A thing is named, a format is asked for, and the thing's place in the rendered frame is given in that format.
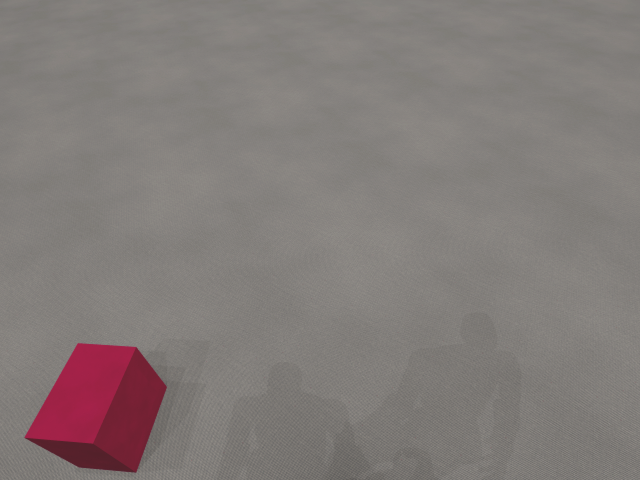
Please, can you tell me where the carton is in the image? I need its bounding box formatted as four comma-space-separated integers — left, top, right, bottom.
24, 343, 167, 473

